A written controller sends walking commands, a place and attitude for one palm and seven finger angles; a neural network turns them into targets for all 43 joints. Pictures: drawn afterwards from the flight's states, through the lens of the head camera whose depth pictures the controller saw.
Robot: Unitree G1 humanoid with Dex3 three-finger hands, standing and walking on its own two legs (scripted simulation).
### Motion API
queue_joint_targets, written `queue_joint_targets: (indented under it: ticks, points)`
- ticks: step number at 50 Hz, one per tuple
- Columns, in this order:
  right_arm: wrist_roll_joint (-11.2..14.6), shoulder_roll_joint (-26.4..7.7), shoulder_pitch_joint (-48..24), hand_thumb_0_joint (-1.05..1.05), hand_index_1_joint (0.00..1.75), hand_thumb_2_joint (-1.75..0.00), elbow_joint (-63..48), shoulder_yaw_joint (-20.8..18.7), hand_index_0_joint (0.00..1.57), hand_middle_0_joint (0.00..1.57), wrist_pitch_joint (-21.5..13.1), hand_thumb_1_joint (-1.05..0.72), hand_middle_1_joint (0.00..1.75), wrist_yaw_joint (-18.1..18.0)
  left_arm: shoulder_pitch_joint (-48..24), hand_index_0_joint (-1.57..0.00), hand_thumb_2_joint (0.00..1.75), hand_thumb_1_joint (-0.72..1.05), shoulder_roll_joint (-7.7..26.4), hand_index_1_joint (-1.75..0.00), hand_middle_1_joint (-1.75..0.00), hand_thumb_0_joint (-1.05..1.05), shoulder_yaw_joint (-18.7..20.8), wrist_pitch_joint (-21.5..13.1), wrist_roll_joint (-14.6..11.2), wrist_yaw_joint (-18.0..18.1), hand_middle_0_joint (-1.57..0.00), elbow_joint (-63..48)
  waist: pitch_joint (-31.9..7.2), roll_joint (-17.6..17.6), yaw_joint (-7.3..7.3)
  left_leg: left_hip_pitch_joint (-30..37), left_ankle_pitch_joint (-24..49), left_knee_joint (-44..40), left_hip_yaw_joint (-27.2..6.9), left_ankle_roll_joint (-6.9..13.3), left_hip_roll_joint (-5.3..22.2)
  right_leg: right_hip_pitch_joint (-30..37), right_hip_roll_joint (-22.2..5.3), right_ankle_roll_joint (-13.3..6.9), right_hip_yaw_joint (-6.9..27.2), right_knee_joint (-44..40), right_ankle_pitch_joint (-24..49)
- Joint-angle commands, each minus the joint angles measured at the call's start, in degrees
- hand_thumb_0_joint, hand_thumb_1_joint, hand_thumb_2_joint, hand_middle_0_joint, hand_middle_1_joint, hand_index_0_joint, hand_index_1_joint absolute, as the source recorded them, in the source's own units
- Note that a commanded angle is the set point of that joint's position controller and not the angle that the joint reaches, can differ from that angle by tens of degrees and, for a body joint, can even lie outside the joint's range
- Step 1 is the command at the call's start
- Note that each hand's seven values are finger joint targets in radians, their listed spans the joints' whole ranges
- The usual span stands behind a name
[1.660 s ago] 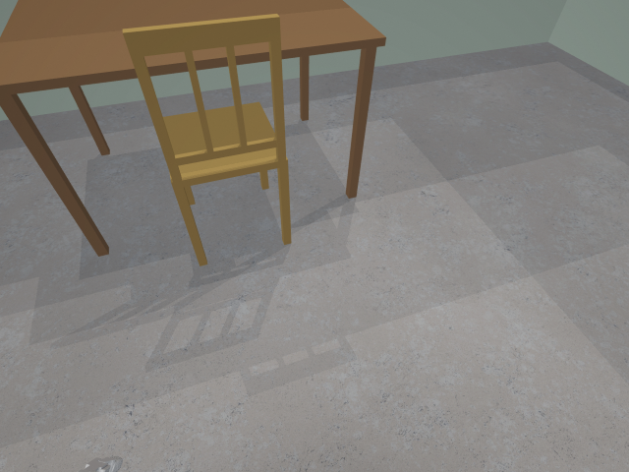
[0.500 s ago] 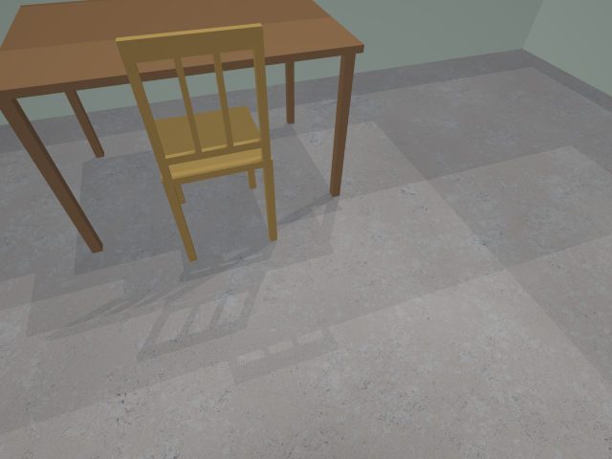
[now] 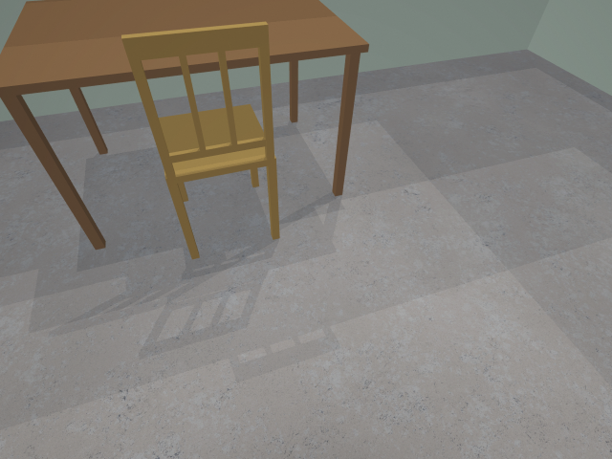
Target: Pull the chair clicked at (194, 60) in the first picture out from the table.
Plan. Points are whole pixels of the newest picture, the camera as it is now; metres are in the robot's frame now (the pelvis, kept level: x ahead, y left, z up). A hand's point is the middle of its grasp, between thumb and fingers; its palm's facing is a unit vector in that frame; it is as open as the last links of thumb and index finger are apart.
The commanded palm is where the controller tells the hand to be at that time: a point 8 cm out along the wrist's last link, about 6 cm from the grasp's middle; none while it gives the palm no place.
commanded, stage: walk to a spot facing it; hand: left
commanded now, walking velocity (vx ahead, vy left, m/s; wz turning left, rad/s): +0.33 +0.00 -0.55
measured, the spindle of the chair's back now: (193, 106) +1.05 +0.41 -0.10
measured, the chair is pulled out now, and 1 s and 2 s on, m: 0.00 0.00 0.00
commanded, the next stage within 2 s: turn to face it in 1.22 s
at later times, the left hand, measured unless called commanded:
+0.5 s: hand out of the picture +0.08 +0.15 -0.18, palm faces -0.08 -0.98 -0.18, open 7.4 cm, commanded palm none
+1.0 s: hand (235, 294) +0.45 +0.17 -0.17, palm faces -0.30 -0.93 -0.20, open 7.4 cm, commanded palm none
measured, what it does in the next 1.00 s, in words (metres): walks ahead, turning right: left foot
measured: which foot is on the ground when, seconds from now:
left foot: down 0.00-0.34, up 0.36-0.74, down 0.76-1.00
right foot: down 0.00-0.76, up 0.78-1.00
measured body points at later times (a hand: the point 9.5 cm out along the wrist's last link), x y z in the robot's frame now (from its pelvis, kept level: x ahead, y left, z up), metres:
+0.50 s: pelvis +0.10 -0.03 -0.01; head +0.11 -0.03 +0.44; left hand +0.09 +0.20 -0.16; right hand +0.08 -0.27 -0.17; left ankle +0.11 +0.10 -0.67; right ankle +0.04 -0.11 -0.75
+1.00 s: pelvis +0.32 +0.00 -0.01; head +0.33 +0.01 +0.44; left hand +0.47 +0.22 -0.16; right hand +0.26 -0.24 -0.14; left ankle +0.34 +0.09 -0.75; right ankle +0.30 -0.13 -0.66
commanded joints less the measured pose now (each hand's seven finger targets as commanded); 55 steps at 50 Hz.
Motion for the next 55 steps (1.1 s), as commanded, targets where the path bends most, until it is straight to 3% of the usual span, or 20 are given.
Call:
queue_joint_targets:
  ticks: [1,4,7,11,13,15,16,17,18,20,23,33,35,36,37,38,39,41,45,55]
  points:
    - [-0.8,-4.7,1.0,0.0,0.3,-0.9,-1.9,-1.1,0.2,0.2,-0.2,-0.9,0.3,-0.4,1.6,-0.2,0.9,0.9,4.7,-0.3,-0.3,0.0,1.1,0.2,0.2,0.7,-0.2,-2.2,-2.3,-0.3,-0.32,0.5,-1.6,-1.9,-3.4,1.0,5.6,-2.8,-5.9,-0.9,6.5,-3.6,-4.4]
    - [-1.2,-5.3,3.7,0.0,0.3,-0.9,-2.5,-2.1,0.2,0.2,0.5,-0.9,0.3,-0.2,3.7,-0.2,0.9,0.9,5.2,-0.3,-0.3,0.0,2.1,1.4,0.7,-0.3,-0.2,-3.6,3.5,-0.1,-0.29,-4.6,-19.8,-1.5,-3.2,1.9,5.8,-9.0,-3.9,-2.2,8.6,-2.5,-20.3]
    - [-1.2,-6.5,5.8,0.0,0.3,-0.9,-4.3,-3.3,0.2,0.2,0.0,-0.9,0.3,-0.4,6.0,-0.2,0.9,0.9,4.3,-0.3,-0.3,0.0,3.1,1.2,0.9,-1.1,-0.2,-5.6,5.8,1.4,-0.5,-5.2,-24.7,-0.5,-5.3,3.9,8.1,-13.8,-1.7,-3.5,8.7,2.9,-21.9]
    - [-1.0,-8.0,10.9,0.0,0.3,-0.9,-4.9,-5.1,0.2,0.2,-1.7,-0.9,0.3,-0.8,4.6,-0.2,0.9,0.9,-0.7,-0.3,-0.3,0.0,3.6,-0.3,0.8,-1.8,-0.2,-8.9,4.6,12.4,-2.48,3.8,-17.2,-6.6,-14.6,10.6,19.2,-23.5,0.9,-1.5,-1.8,22.1,-15.5]
    - [-1.1,-6.2,11.5,0.0,0.3,-0.9,-4.8,-5.0,0.2,0.2,-2.2,-0.9,0.3,-0.9,3.4,-0.2,0.9,0.9,-1.7,-0.3,-0.3,0.0,4.0,-1.0,0.7,-2.1,-0.2,-9.8,5.2,9.8,-2.11,3.0,-3.7,-3.3,-10.6,11.0,20.2,-21.8,-1.9,-1.1,-2.5,20.9,-17.1]
    - [-1.1,-4.7,8.1,0.0,0.3,-0.9,-5.3,-4.6,0.2,0.2,-2.2,-0.9,0.3,-0.9,13.1,-0.2,0.9,0.9,-3.1,-0.3,-0.3,0.0,4.5,-1.6,1.0,-2.2,-0.2,-6.3,2.1,4.8,3.04,-6.9,1.7,10.6,0.1,6.0,14.4,-2.8,-0.3,-1.9,-5.3,8.9,-7.8]
    - [-0.4,-1.4,6.1,0.0,0.3,-0.9,-6.9,-4.0,0.2,0.2,-2.4,-0.9,0.3,-0.5,22.3,-0.2,0.9,0.9,1.7,-0.3,-0.3,0.0,5.5,-2.3,1.3,-1.6,-0.2,-3.4,-0.7,-9.7,6.93,-20.3,-2.3,29.6,8.1,2.0,7.5,10.7,-9.0,-5.4,10.9,-0.5,-8.5]
    - [-0.4,1.8,1.3,0.0,0.3,-0.9,-10.7,-3.1,0.2,0.2,-2.9,-0.9,0.3,0.2,29.3,-0.2,0.9,0.9,7.1,-0.3,-0.3,0.0,6.5,-2.9,0.5,-0.4,-0.2,-1.6,-0.5,-20.8,8.39,-34.3,-20.7,43.2,8.9,-0.2,2.0,15.2,-22.1,-11.1,33.0,-8.9,-0.9]
    - [-0.7,-0.2,-2.4,0.0,0.3,-0.9,-11.0,-3.8,0.2,0.2,-3.1,-0.9,0.3,0.0,29.5,-0.2,0.9,0.9,5.1,-0.3,-0.3,0.0,6.0,-2.9,0.1,0.5,-0.2,-1.1,1.9,-11.8,8.6,-36.0,-19.0,46.8,2.0,0.5,4.5,11.8,-21.8,-13.9,34.0,-8.7,1.2]
    - [-1.0,1.8,-2.0,0.0,0.3,-0.9,-10.2,-4.0,0.2,0.2,-2.9,-0.9,0.3,0.3,23.6,-0.2,0.9,0.9,1.4,-0.3,-0.3,0.0,4.9,-3.0,0.7,0.8,-0.2,-2.4,5.7,-2.8,4.77,-36.8,-12.7,48.0,0.7,-0.1,7.2,6.5,-19.9,-15.0,27.3,-8.3,-0.7]
    - [-1.2,4.4,2.6,0.0,0.3,-0.9,-8.2,-4.5,0.2,0.2,-1.8,-0.9,0.3,0.9,18.8,-0.2,0.9,0.9,-1.2,-0.3,-0.3,0.0,4.5,-3.6,1.0,0.9,-0.2,-3.4,5.2,-3.5,0.66,-31.4,-5.9,43.1,2.5,-1.6,7.5,-0.2,-15.3,-12.2,16.8,-10.2,0.3]
    - [-0.5,6.3,-3.3,0.0,0.3,-0.9,-12.6,-4.5,0.2,0.2,-2.8,-0.9,0.3,2.0,19.1,-0.2,0.9,0.9,-0.6,-0.3,-0.3,0.0,5.4,-3.8,1.2,1.2,-0.2,-1.8,4.6,-7.5,1.45,-20.0,-0.8,19.4,6.2,-0.4,4.2,0.7,-11.6,-8.7,9.5,-6.6,12.5]
    - [-0.9,4.6,5.0,0.0,0.3,-0.9,-10.2,-5.1,0.2,0.2,-3.5,-0.9,0.3,1.0,17.4,-0.2,0.9,0.9,-0.6,-0.3,-0.3,0.0,5.8,-3.7,0.9,1.2,-0.2,-2.1,1.2,-4.8,-2.76,-5.9,1.5,11.8,7.6,0.4,1.6,-2.1,-8.9,-7.2,7.4,3.7,20.8]
    - [-1.2,1.4,14.3,0.0,0.3,-0.9,-7.4,-5.8,0.2,0.2,-3.8,-0.9,0.3,0.0,17.3,-0.2,0.9,0.9,-1.5,-0.3,-0.3,0.0,5.9,-3.6,0.6,0.9,-0.2,-2.4,-4.6,-1.2,-6.15,7.7,1.8,9.3,5.6,1.5,3.6,-6.2,-6.4,-5.7,5.9,16.2,21.0]
    - [-2.0,-5.7,22.1,0.0,0.3,-0.9,-5.9,-7.6,0.2,0.2,-3.9,-0.9,0.3,-0.7,19.9,-0.2,0.9,0.9,-5.2,-0.3,-0.3,0.0,5.9,-3.2,0.0,0.2,-0.2,-3.6,-12.0,13.1,-7.91,20.6,-2.0,6.7,-13.4,5.7,18.5,-18.1,0.6,-3.0,0.3,34.3,-0.3]
    - [-1.7,-8.2,25.6,0.0,0.3,-0.9,-5.5,-7.5,0.2,0.2,-3.6,-0.9,0.3,-0.8,18.0,-0.2,0.9,0.9,-6.7,-0.3,-0.3,0.0,5.5,-3.5,0.0,-0.2,-0.2,-5.6,-12.3,18.7,-7.71,18.9,-6.1,-4.6,-29.4,10.1,28.7,-25.7,3.9,-2.4,-0.5,50.1,-21.2]
    - [-1.3,-5.7,20.2,0.0,0.3,-0.9,-6.1,-6.8,0.2,0.2,-3.5,-0.9,0.3,-0.9,15.3,-0.2,0.9,0.9,-6.1,-0.3,-0.3,0.0,5.6,-3.3,0.4,0.0,-0.2,-6.2,-8.9,13.6,-6.22,12.0,-16.6,-8.0,-28.7,10.7,29.7,-28.5,0.4,-3.1,2.2,57.0,-19.2]
    - [-1.4,1.7,11.6,0.0,0.3,-0.9,-8.1,-5.3,0.2,0.2,-4.0,-0.9,0.3,-0.9,10.0,-0.2,0.9,0.9,-6.4,-0.3,-0.3,0.0,5.9,-2.2,1.2,-1.2,-0.2,-6.9,3.2,9.2,-2.83,-3.3,-19.1,-10.8,-17.9,8.3,24.8,-30.6,-5.1,-2.5,1.4,58.3,-9.1]
    - [-1.2,4.0,8.7,0.0,0.3,-0.9,-8.0,-4.7,0.2,0.2,-5.3,-0.9,0.3,-1.2,12.7,-0.2,0.9,0.9,-8.5,-0.3,-0.3,0.0,6.0,0.6,1.6,-2.3,-0.2,-7.0,2.5,7.2,1.82,-8.9,-5.2,-10.4,1.1,6.8,19.8,-26.8,-7.4,-0.7,-0.4,51.3,-2.2]
    - [-1.4,0.5,15.9,0.0,0.3,-0.9,-7.1,-5.4,0.2,0.2,-4.5,-0.9,0.3,-0.7,-5.4,-0.2,0.9,0.9,-7.6,-0.3,-0.3,0.0,5.4,1.0,1.5,-3.4,-0.2,-15.0,5.1,6.4,-2.86,4.7,13.2,-7.5,13.0,7.4,20.2,-29.8,-6.8,0.6,-6.3,23.9,3.3]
